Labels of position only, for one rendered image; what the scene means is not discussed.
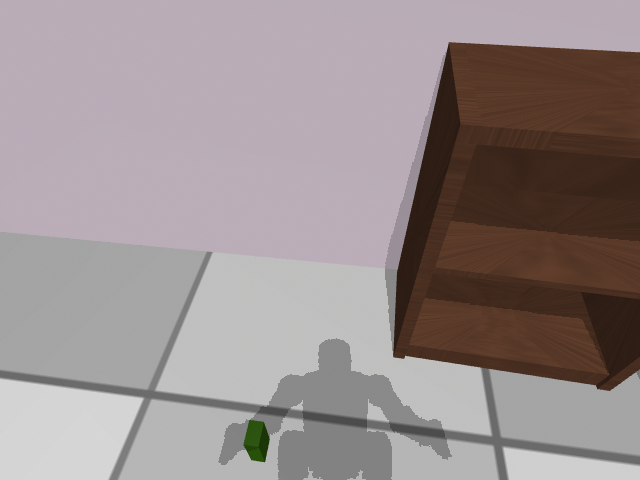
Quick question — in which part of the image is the carton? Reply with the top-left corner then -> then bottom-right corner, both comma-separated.
243,420 -> 270,462

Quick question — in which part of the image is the bookshelf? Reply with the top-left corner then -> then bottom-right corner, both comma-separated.
393,42 -> 640,391

